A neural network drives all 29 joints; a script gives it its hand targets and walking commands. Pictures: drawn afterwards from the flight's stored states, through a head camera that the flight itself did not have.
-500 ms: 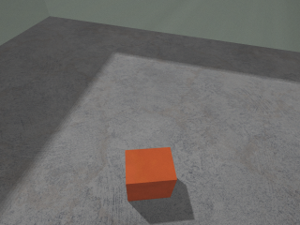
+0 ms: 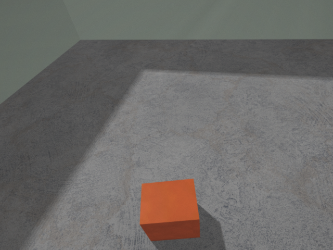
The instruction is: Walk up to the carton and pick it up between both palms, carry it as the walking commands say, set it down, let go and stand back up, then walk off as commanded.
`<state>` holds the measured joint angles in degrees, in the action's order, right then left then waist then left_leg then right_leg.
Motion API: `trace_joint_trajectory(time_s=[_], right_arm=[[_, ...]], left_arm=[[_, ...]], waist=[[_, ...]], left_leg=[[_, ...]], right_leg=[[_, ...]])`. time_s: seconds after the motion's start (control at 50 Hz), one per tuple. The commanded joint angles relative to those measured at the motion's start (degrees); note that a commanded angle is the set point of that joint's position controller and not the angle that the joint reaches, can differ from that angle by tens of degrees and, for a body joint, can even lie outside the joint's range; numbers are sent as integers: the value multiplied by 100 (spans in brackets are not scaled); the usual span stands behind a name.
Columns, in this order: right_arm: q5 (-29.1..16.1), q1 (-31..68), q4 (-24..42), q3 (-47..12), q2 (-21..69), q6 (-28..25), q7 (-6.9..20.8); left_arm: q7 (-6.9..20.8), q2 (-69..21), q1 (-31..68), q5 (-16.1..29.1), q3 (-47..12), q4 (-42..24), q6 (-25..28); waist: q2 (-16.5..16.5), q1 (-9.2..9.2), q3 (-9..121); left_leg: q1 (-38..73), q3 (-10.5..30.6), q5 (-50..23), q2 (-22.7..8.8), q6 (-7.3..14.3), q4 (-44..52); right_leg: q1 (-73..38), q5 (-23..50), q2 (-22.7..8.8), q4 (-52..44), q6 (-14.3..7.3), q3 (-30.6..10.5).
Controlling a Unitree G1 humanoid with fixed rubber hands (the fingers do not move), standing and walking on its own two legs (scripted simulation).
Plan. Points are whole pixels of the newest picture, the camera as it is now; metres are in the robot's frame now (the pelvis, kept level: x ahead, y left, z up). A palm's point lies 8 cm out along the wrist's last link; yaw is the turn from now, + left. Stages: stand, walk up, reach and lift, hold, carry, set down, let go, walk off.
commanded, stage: walk up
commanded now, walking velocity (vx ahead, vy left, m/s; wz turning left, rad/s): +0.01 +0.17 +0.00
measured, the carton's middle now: (171, 211) +0.47 +0.08 -0.65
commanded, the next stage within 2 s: none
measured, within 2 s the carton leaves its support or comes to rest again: neither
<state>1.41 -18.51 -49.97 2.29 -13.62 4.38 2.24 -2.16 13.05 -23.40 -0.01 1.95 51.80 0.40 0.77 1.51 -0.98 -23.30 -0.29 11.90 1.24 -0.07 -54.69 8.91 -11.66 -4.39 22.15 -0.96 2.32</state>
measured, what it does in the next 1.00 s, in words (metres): steps to the left: left foot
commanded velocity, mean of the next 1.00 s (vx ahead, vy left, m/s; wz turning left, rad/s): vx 0.04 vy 0.07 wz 0.00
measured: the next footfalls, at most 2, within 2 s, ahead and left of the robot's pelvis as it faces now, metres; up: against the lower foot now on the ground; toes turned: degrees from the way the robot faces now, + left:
left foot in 0.50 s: +0.06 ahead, +0.30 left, +0.00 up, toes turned +2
right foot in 1.22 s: +0.05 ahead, +0.07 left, +0.00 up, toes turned -1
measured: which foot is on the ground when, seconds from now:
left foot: up 0.00-0.48, down 0.50-1.00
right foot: down 0.00-0.50, up 0.52-1.00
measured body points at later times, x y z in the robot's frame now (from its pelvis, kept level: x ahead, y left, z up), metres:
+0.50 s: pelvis +0.00 +0.16 -0.03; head +0.00 +0.16 +0.42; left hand -0.02 +0.43 -0.16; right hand +0.06 -0.09 -0.17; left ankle +0.03 +0.30 -0.76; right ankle +0.01 -0.05 -0.76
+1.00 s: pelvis +0.00 +0.24 -0.01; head +0.01 +0.27 +0.44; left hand +0.02 +0.49 -0.17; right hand +0.05 -0.02 -0.13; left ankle +0.03 +0.30 -0.76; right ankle -0.05 +0.10 -0.71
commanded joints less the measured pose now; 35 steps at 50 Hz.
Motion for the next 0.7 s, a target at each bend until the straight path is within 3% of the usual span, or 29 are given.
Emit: trace_joint_trajectory(time_s=[0.0,0.02,0.04,0.06,0.08,0.12,0.14,0.16,0.18,0.22,0.24,0.26,0.28,0.32,0.34,0.36,0.38,0.4,0.42,0.44,0.46,0.48,0.5,0.54,0.56,0.6,0.64,0.66,0.68], right_arm=[[27,-83,-64,163,-321,48,-81],[15,-70,-161,125,-278,64,-85],[32,-59,-123,112,-321,56,-78],[51,209,6,101,-286,75,-36],[54,278,62,115,-274,101,-48],[66,311,195,166,-406,89,-54],[71,156,191,196,-346,77,-78],[132,251,298,136,-361,64,-21],[122,472,237,143,-347,99,-25],[109,541,265,104,-331,29,40],[106,606,322,117,-289,37,-21],[59,489,332,93,-325,-46,26],[53,552,305,95,-371,-47,46],[62,388,261,36,-322,-93,49],[-15,219,224,49,-352,-135,-3],[-9,-38,32,54,-321,-203,-54],[-53,-175,17,42,-287,-270,-42],[-15,-538,-305,64,-254,-384,-96],[-18,-555,-231,175,-634,-384,-131],[95,-577,-174,251,-1110,-416,-213],[82,-780,-270,301,-1178,-444,-235],[61,-357,-241,213,-1093,-420,-206],[25,-33,-152,149,-920,-459,-265],[13,118,-26,-29,-436,-592,-258],[51,17,-86,-53,-250,-586,-296],[-47,-186,-88,-22,-363,-618,-367],[-6,-40,-35,-64,-135,-611,-424],[-64,-229,-126,-48,-172,-605,-460],[-17,-342,-173,-29,-281,-610,-436]], left_arm=[[-159,787,-459,8,163,-25,-7],[-152,747,-384,7,132,-57,11],[-153,819,-443,-6,145,-62,-8],[-145,777,-325,-89,174,-148,-28],[-150,832,-499,-74,121,-161,-43],[-141,878,-472,-123,154,-141,-73],[-151,892,-294,-134,113,-186,-59],[-137,880,-470,-192,190,-151,-49],[-150,954,-478,-222,164,-216,-76],[-143,1076,-385,-251,188,-139,-63],[-157,1009,-423,-231,175,-124,-33],[-125,1069,-442,-262,206,-60,-17],[-129,1164,-194,-265,199,-68,-48],[-100,1076,43,-247,228,-42,-26],[-62,1054,297,-250,199,-201,0],[-43,1027,280,-252,207,-75,11],[-14,1042,298,-255,219,-54,-29],[42,718,132,-264,137,54,-46],[-23,662,46,-252,167,19,-111],[-33,213,-255,-218,67,-175,-98],[-77,357,193,-171,91,-232,-187],[-16,378,299,-177,136,-324,-268],[13,277,297,-165,112,-204,-226],[125,116,49,-157,85,206,-288],[137,20,-82,-102,109,303,-342],[134,197,-104,-124,149,337,-415],[90,237,-260,-152,180,444,-451],[78,226,-31,-169,194,340,-443],[73,172,91,-190,139,305,-467]], waist=[[-528,-44,20],[-798,-23,-138],[-827,11,17],[-1022,19,-222],[-464,87,-107],[-533,77,-363],[-517,-30,-275],[-681,154,-84],[-657,242,-372],[-998,173,-760],[-474,183,-759],[-896,232,-419],[-1011,140,-772],[-1148,36,-525],[-1370,-38,-324],[-1163,-130,209],[-1332,-204,288],[-901,-293,506],[-356,-240,-32],[1111,-207,349],[1010,-343,312],[796,-19,-270],[656,-47,-174],[960,14,-443],[1049,54,-524],[1242,-64,-134],[684,51,21],[359,-133,213],[890,-152,159]], left_leg=[[-627,105,141,-148,-216,-319],[-689,22,110,-117,-213,-256],[-770,98,232,-74,-211,-109],[-915,34,238,-139,-215,-210],[-935,150,154,-173,-193,-334],[-960,220,147,-289,-245,-505],[-796,335,199,-250,-232,-692],[-1055,297,297,-338,-249,-487],[-1051,301,229,-255,-215,-562],[-1265,243,256,-362,-291,-63],[-1074,289,238,-425,-267,213],[-852,147,520,-381,-289,451],[-787,221,405,-452,-288,569],[-93,266,419,-503,-148,1424],[299,120,456,-299,-168,1784],[788,-154,295,-199,-140,2392],[1211,-402,189,-67,-143,2970],[1943,-536,381,11,-80,3108],[2054,228,-439,-681,-87,3577],[2290,1782,-1792,-1964,258,3795],[1400,2103,-210,-2059,599,4300],[698,2066,215,-2040,511,4436],[544,1487,858,-1786,398,4650],[520,1221,447,-1389,101,4516],[311,1242,732,-1312,-10,4670],[913,1044,-269,-1172,-269,4466],[1105,931,-602,-1170,278,4241],[1541,1171,-544,-1268,363,4283],[1581,1119,-224,-1182,233,4333]], right_leg=[[-496,2763,-1492,-427,286,-895],[-392,2833,-1398,-434,289,-669],[-618,2531,-1380,-469,161,-892],[-333,2446,-1559,-527,-264,-877],[-439,2509,-1699,-552,-70,-1025],[-136,1968,-1877,-704,-347,-1236],[34,1542,-1813,-710,-379,-1205],[-216,301,-1794,-916,-555,-1241],[145,-459,-1827,-1135,-469,-1373],[268,-1362,-1894,-1413,-664,-1513],[316,-804,-1940,-1352,-672,-1423],[141,-1683,-1832,-1451,-728,-1397],[426,-1316,-1904,-1444,-660,-1326],[442,-699,-1539,-1133,-483,-782],[519,15,-1213,-844,-419,-471],[366,-323,-1118,-577,-359,-276],[405,-521,-1005,-345,-268,-120],[805,-1502,-740,193,-202,-25],[1457,-797,-608,785,13,194],[2020,-1773,60,1658,300,458],[1879,-1990,61,2454,269,163],[1872,-1912,109,2892,268,-53],[1655,-1396,69,3009,302,-241],[1483,-701,45,2773,300,-478],[1138,-715,120,2685,303,-441],[903,-465,288,2368,160,-379],[789,-553,348,2355,117,-349],[842,-828,526,2114,61,-261],[846,-821,429,1975,127,-315]])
